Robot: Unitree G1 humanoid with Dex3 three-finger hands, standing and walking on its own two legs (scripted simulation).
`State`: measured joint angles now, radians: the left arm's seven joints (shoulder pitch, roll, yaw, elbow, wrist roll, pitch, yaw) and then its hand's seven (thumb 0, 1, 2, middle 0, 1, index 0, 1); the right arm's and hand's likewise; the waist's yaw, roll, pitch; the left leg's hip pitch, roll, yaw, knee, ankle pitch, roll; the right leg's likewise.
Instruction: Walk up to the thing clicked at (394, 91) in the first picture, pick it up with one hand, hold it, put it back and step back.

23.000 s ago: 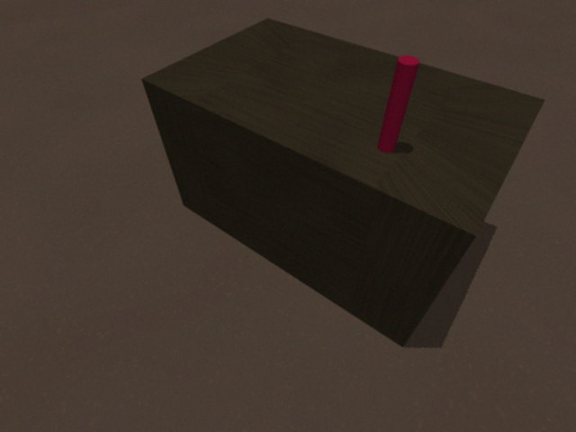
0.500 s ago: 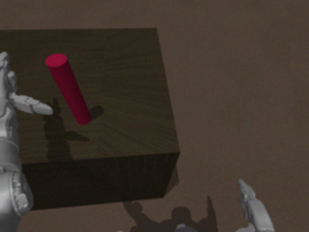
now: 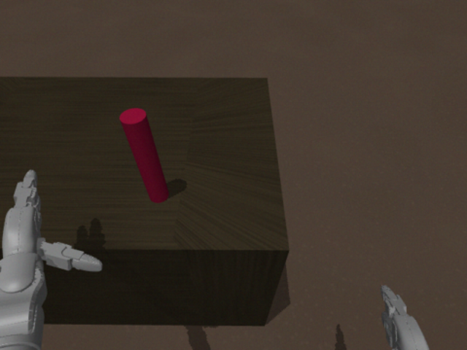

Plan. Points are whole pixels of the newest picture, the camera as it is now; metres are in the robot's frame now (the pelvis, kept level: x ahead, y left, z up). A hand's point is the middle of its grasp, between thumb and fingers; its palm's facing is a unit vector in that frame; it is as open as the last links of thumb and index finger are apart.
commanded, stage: sink last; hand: left
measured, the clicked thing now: (148, 161) +0.50 +0.19 +0.03
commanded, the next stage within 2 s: home in 0.68 s
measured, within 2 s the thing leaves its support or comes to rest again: neither
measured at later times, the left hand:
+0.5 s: hand (57, 347) +0.15 +0.23 +0.07, palm faces +0.31 -0.88 -0.37, open 17.3 cm
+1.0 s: hand out of the picture +0.13 +0.24 +0.02, palm faces +0.33 -0.87 -0.36, open 17.3 cm
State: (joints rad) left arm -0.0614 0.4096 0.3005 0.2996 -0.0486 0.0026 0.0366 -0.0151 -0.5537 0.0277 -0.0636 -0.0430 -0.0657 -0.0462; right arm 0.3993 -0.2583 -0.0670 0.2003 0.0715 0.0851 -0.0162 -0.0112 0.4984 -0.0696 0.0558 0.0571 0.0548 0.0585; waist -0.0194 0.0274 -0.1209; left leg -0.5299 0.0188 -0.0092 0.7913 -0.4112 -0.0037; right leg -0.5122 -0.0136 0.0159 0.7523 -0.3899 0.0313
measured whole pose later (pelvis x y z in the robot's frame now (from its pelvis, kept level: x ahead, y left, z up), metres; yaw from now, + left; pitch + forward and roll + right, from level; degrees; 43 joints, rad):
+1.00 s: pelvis -0.04 -0.02 -0.02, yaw +1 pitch +5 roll +0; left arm 0.53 0.28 0.23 -0.10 -0.07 -0.08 0.06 -0.01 -0.52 0.06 -0.06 -0.06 -0.07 -0.06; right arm 0.45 -0.21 -0.05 0.19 0.04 -0.03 -0.08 -0.01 0.17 -0.32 0.11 0.14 0.10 0.15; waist 0.03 0.02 -0.08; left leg -0.57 0.01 -0.03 0.89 -0.40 -0.02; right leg -0.57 -0.02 0.00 0.89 -0.42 0.01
